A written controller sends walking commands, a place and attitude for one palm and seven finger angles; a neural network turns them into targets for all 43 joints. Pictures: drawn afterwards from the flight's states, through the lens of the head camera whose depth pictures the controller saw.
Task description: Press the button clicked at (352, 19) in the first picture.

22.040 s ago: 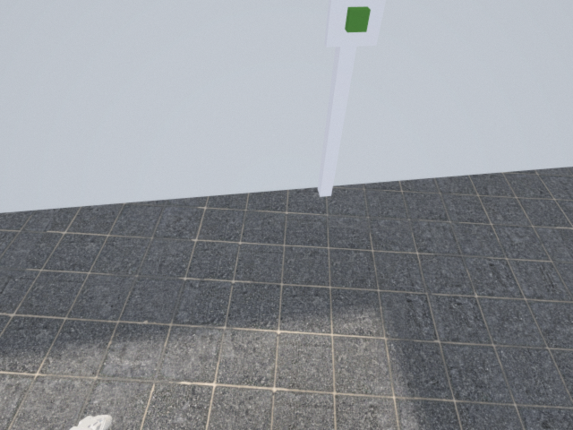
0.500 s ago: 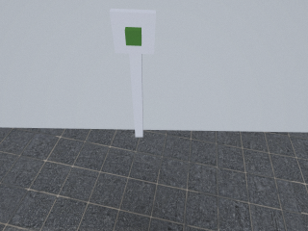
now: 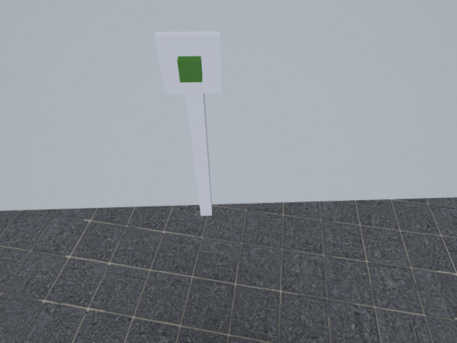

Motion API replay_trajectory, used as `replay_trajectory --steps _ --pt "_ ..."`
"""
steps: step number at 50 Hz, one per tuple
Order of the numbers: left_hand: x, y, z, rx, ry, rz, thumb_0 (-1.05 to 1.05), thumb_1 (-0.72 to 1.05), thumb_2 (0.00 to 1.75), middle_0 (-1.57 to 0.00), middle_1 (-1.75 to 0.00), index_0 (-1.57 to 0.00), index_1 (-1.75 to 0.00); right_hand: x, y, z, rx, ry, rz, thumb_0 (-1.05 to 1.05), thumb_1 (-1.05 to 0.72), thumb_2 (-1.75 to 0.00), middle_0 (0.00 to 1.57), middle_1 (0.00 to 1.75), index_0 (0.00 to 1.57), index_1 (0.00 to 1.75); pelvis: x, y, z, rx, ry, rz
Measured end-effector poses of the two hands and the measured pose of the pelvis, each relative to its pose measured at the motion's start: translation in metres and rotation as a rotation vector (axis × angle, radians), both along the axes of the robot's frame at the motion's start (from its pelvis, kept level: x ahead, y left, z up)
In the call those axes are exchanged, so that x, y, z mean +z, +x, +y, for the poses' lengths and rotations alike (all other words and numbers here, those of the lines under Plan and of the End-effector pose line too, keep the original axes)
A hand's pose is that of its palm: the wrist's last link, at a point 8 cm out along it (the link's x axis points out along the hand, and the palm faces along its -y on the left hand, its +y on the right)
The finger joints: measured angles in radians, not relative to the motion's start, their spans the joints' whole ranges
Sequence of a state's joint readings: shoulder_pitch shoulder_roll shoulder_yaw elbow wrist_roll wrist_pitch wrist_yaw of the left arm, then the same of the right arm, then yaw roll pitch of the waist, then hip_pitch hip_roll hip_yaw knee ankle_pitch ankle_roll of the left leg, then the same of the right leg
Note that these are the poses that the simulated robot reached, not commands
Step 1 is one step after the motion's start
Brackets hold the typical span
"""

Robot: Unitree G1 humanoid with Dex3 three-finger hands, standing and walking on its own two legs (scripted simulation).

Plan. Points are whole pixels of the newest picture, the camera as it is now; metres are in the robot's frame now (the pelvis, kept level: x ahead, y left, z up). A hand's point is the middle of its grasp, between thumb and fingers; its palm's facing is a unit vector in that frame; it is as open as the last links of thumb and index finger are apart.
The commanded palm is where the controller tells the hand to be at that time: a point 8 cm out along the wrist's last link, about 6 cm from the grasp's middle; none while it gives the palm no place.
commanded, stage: let the arm hang, fingers relaxed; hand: left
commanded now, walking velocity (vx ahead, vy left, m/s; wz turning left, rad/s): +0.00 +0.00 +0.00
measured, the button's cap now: (190, 68) +0.81 +0.16 +0.08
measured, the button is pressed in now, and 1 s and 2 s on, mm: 0 0 0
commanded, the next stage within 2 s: stand and wait in 0.14 s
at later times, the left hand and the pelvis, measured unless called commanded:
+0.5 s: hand out of the picture +0.03 +0.17 -0.17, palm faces +0.03 -0.97 -0.22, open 7.4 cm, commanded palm none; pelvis +0.02 -0.01 +0.00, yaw +0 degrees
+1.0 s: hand out of the picture +0.08 +0.18 -0.16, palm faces +0.01 -0.96 -0.27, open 7.4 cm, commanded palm none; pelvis +0.04 -0.03 +0.01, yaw +0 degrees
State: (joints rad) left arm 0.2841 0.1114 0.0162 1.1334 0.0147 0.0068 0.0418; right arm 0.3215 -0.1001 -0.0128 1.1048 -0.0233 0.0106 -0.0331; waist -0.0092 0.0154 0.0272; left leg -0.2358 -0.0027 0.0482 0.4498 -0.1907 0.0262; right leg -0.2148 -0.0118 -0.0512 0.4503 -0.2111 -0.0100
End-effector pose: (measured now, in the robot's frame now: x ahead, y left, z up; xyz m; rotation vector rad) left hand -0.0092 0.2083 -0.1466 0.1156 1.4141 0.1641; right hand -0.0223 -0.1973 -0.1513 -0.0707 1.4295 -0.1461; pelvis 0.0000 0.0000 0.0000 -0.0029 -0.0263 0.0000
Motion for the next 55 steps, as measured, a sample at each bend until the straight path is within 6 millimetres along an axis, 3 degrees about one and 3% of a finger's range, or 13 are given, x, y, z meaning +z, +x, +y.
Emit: replay_trajectory --steps 16,40,55 --pt "0.006 0.011 0.006 -0.002 0.032 0.020 0.01 0.91 0.89 -0.20 -0.30 -0.20 -0.30 0.003 0.015 -0.028 0.015 -0.039 0.024 0.01 -0.91 -0.90 0.20 0.30 0.19 0.30 0.002 0.012 -0.009 0.000 0.001 0.001" --pt "0.016 0.074 0.015 -0.047 0.078 -0.080 0.01 0.91 0.89 -0.20 -0.30 -0.20 -0.30 0.009 0.071 -0.063 0.050 -0.086 -0.057 0.01 -0.91 -0.90 0.20 0.30 0.20 0.30 0.006 0.031 -0.021 -0.002 0.004 -0.002" --pt "0.023 0.091 0.025 -0.061 0.113 -0.106 0.01 0.90 0.89 -0.20 -0.30 -0.20 -0.30 0.015 0.090 -0.087 0.064 -0.124 -0.082 0.01 -0.91 -0.90 0.20 0.30 0.20 0.30 0.007 0.037 -0.027 -0.004 0.005 -0.005"
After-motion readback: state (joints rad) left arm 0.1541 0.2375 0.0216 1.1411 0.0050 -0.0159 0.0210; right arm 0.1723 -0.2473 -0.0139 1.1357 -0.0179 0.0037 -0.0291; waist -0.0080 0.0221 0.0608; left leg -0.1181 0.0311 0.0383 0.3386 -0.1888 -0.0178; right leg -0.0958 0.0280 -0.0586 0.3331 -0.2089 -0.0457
